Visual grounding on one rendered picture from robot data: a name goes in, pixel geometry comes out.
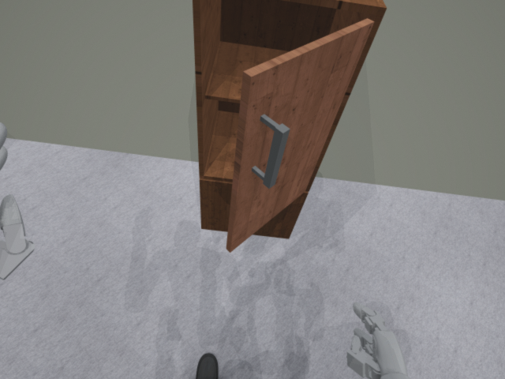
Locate robot left hand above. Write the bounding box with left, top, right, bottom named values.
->
left=0, top=122, right=35, bottom=280

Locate robot right hand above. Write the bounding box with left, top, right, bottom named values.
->
left=347, top=302, right=408, bottom=379

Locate cupboard door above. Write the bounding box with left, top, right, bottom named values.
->
left=226, top=18, right=375, bottom=252

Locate handle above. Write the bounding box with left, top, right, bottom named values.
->
left=252, top=114, right=290, bottom=189

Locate left robot foot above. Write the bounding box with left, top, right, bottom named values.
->
left=196, top=353, right=219, bottom=379

